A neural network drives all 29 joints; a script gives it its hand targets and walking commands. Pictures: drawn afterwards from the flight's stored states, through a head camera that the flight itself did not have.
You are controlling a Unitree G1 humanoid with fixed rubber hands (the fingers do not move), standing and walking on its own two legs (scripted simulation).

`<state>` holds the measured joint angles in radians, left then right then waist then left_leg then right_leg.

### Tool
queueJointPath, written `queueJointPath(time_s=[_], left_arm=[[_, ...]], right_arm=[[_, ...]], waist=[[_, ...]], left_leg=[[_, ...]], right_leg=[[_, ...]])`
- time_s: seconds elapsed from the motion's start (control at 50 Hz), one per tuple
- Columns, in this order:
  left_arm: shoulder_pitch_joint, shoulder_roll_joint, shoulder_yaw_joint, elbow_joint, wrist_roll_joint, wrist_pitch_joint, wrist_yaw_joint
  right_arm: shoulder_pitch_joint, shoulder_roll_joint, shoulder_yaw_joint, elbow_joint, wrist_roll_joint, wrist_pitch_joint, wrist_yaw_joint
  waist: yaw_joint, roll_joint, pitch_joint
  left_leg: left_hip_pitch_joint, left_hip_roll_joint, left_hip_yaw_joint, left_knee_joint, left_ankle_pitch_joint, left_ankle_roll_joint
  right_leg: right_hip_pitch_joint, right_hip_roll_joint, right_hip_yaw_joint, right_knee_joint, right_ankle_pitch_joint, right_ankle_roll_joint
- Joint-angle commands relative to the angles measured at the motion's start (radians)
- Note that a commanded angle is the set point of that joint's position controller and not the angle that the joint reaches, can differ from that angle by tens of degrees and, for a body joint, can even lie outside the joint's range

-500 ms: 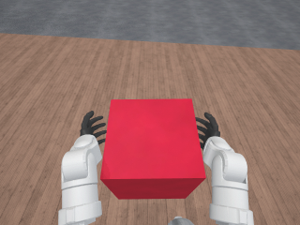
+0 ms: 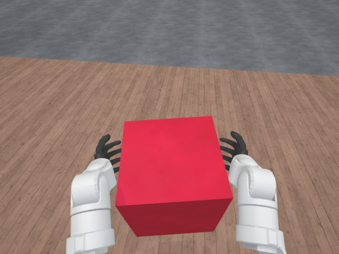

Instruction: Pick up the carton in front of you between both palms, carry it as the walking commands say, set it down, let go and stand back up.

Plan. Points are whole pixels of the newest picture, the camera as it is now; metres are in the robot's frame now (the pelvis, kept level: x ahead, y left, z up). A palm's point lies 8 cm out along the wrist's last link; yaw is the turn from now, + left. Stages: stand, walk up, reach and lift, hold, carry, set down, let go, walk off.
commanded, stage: carry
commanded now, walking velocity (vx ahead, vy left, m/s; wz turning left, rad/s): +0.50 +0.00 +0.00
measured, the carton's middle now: (171, 180) +0.32 +0.01 +0.00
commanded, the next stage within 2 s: none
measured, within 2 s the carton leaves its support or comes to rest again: neither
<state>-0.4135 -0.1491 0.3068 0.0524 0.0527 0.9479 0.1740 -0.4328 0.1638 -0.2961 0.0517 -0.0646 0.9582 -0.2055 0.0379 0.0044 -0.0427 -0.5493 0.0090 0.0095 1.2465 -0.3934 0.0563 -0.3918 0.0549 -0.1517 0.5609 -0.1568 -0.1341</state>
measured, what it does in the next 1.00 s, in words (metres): goes down: left foot, then right foot 0.03 m lower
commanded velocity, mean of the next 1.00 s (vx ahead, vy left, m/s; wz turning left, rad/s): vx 0.50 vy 0.00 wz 0.00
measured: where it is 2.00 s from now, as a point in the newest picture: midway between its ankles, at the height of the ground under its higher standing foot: (173, 136)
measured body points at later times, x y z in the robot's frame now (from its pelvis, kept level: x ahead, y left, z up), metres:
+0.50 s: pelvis +0.33 +0.04 -0.03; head +0.35 +0.05 +0.42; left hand +0.68 +0.18 +0.04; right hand +0.65 -0.14 +0.05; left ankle +0.38 +0.08 -0.76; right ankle +0.20 -0.07 -0.65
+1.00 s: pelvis +0.65 +0.00 -0.07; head +0.65 +0.00 +0.38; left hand +0.98 +0.17 +0.01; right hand +0.99 -0.15 +0.01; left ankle +0.49 +0.09 -0.67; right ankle +0.72 -0.04 -0.79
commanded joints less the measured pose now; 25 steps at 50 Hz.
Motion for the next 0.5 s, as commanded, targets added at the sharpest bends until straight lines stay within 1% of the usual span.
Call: queueJointPath(time_s=[0.0, 0.04, 0.08, 0.12, 0.16, 0.2, 0.22, 0.24, 0.26, 0.28, 0.3, 0.32, 0.34, 0.36, 0.38, 0.4, 0.42, 0.44, 0.46, 0.48], left_arm=[[-0.639, -0.815, -0.668, -0.102, -0.193, -0.059, -0.029], [-0.6, -0.794, -0.666, -0.108, -0.186, -0.07, -0.026], [-0.55, -0.769, -0.657, -0.105, -0.173, -0.073, -0.019], [-0.514, -0.746, -0.65, -0.108, -0.162, -0.074, -0.011], [-0.499, -0.722, -0.647, -0.125, -0.161, -0.074, -0.003], [-0.489, -0.692, -0.643, -0.14, -0.16, -0.068, 0.006], [-0.479, -0.675, -0.641, -0.14, -0.159, -0.062, 0.011], [-0.47, -0.661, -0.639, -0.14, -0.157, -0.056, 0.015], [-0.464, -0.649, -0.638, -0.143, -0.156, -0.049, 0.02], [-0.462, -0.641, -0.639, -0.145, -0.157, -0.042, 0.024], [-0.476, -0.633, -0.643, -0.152, -0.161, -0.033, 0.027], [-0.489, -0.617, -0.639, -0.15, -0.16, -0.022, 0.03], [-0.495, -0.619, -0.633, -0.149, -0.159, -0.01, 0.032], [-0.494, -0.619, -0.638, -0.133, -0.17, 0.001, 0.034], [-0.48, -0.636, -0.62, -0.126, -0.177, 0.005, 0.036], [-0.536, -0.669, -0.621, -0.152, -0.18, -0.001, 0.036], [-0.576, -0.704, -0.616, -0.144, -0.172, -0.005, 0.035], [-0.595, -0.721, -0.61, -0.155, -0.163, -0.013, 0.034], [-0.588, -0.735, -0.6, -0.143, -0.146, -0.023, 0.032], [-0.555, -0.744, -0.59, -0.111, -0.125, -0.029, 0.029]], right_arm=[[-0.53, 0.799, 0.596, -0.03, 0.103, -0.06, 0.011], [-0.511, 0.786, 0.606, -0.047, 0.103, -0.075, 0.008], [-0.501, 0.772, 0.619, -0.072, 0.113, -0.082, 0.007], [-0.5, 0.756, 0.629, -0.101, 0.125, -0.084, 0.006], [-0.506, 0.736, 0.637, -0.133, 0.136, -0.081, 0.004], [-0.508, 0.7, 0.638, -0.157, 0.143, -0.07, 0.0], [-0.503, 0.68, 0.633, -0.163, 0.142, -0.062, -0.002], [-0.49, 0.659, 0.626, -0.166, 0.139, -0.054, -0.004], [-0.472, 0.638, 0.613, -0.163, 0.134, -0.045, -0.007], [-0.449, 0.62, 0.594, -0.154, 0.128, -0.037, -0.01], [-0.424, 0.605, 0.576, -0.135, 0.118, -0.03, -0.014], [-0.407, 0.583, 0.553, -0.114, 0.105, -0.023, -0.019], [-0.407, 0.556, 0.532, -0.095, 0.094, -0.018, -0.028], [-0.4, 0.541, 0.521, -0.098, 0.089, -0.012, -0.036], [-0.394, 0.572, 0.551, -0.091, 0.111, -0.011, -0.033], [-0.431, 0.639, 0.573, -0.109, 0.139, -0.017, -0.021], [-0.487, 0.685, 0.588, -0.109, 0.16, -0.021, -0.006], [-0.538, 0.717, 0.609, -0.127, 0.19, -0.028, 0.008], [-0.599, 0.746, 0.644, -0.161, 0.22, -0.039, 0.022], [-0.62, 0.762, 0.67, -0.162, 0.234, -0.047, 0.032]], waist=[[-0.02, -0.086, -0.358], [-0.002, -0.091, -0.359], [0.016, -0.081, -0.35], [0.03, -0.085, -0.331], [0.042, -0.102, -0.312], [0.054, -0.115, -0.291], [0.059, -0.117, -0.279], [0.053, -0.119, -0.276], [0.032, -0.126, -0.29], [0.0, -0.132, -0.325], [-0.055, -0.103, -0.379], [-0.092, 0.003, -0.441], [-0.074, 0.176, -0.5], [-0.109, 0.23, -0.543], [-0.114, 0.247, -0.542], [-0.113, 0.146, -0.46], [-0.099, 0.048, -0.406], [-0.075, 0.019, -0.371], [-0.063, 0.02, -0.367], [-0.056, 0.033, -0.369]], left_leg=[[-0.155, 0.052, -0.004, -0.15, 0.095, -0.018], [-0.228, 0.055, 0.012, -0.221, 0.152, -0.025], [-0.263, 0.049, 0.034, -0.309, 0.237, -0.026], [-0.248, 0.03, 0.065, -0.421, 0.327, -0.021], [-0.213, 0.005, 0.096, -0.539, 0.408, -0.01], [-0.162, -0.025, 0.131, -0.668, 0.476, 0.002], [-0.112, -0.038, 0.148, -0.729, 0.515, 0.013], [-0.032, -0.052, 0.157, -0.78, 0.548, 0.025], [0.062, -0.066, 0.163, -0.811, 0.56, 0.035], [0.186, -0.074, 0.167, -0.837, 0.566, 0.041], [0.363, -0.057, 0.159, -0.873, 0.59, 0.049], [0.603, 0.057, 0.05, -0.792, 0.702, 0.06], [0.832, 0.306, -0.277, -0.649, 0.956, 0.144], [0.925, 0.385, -0.51, -0.72, 0.707, 0.254], [0.936, 0.38, -0.602, -0.775, 0.445, 0.299], [0.793, 0.317, -0.52, -0.82, 0.393, 0.253], [0.675, 0.286, -0.444, -0.844, 0.408, 0.213], [0.58, 0.271, -0.382, -0.871, 0.419, 0.19], [0.525, 0.258, -0.339, -0.887, 0.399, 0.176], [0.5, 0.242, -0.301, -0.898, 0.397, 0.162]], right_leg=[[0.365, -0.301, 0.365, -0.21, 0.279, -0.082], [0.444, -0.292, 0.331, -0.18, 0.453, -0.065], [0.497, -0.262, 0.287, -0.157, 0.556, -0.041], [0.512, -0.221, 0.242, -0.144, 0.612, -0.024], [0.533, -0.19, 0.202, -0.123, 0.649, -0.017], [0.555, -0.165, 0.169, -0.102, 0.639, -0.013], [0.546, -0.162, 0.157, -0.093, 0.628, -0.012], [0.518, -0.165, 0.147, -0.063, 0.645, -0.007], [0.494, -0.171, 0.14, -0.001, 0.685, 0.001], [0.472, -0.173, 0.128, 0.098, 0.723, 0.017], [0.408, -0.149, 0.092, 0.261, 0.657, 0.045], [0.205, -0.12, 0.073, 0.458, 0.374, 0.073], [-0.09, -0.031, 0.079, 0.659, -0.262, 0.093], [-0.287, 0.032, 0.148, 0.863, -0.468, 0.104], [-0.416, -0.003, 0.187, 0.946, -0.414, 0.082], [-0.408, -0.049, 0.208, 0.872, -0.343, 0.075], [-0.372, -0.076, 0.209, 0.791, -0.292, 0.078], [-0.337, -0.092, 0.187, 0.727, -0.255, 0.084], [-0.301, -0.107, 0.183, 0.672, -0.23, 0.089], [-0.278, -0.11, 0.175, 0.629, -0.21, 0.097]])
